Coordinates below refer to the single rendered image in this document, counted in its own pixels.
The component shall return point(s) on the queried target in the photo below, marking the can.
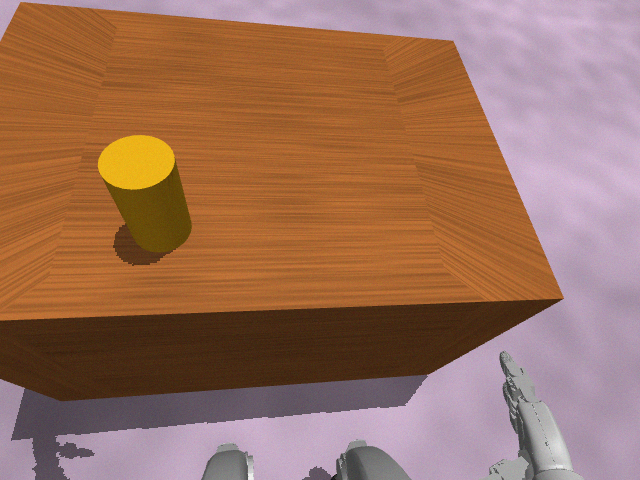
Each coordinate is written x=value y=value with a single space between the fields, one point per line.
x=142 y=177

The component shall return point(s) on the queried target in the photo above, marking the right robot hand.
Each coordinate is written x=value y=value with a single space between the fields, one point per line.
x=541 y=443

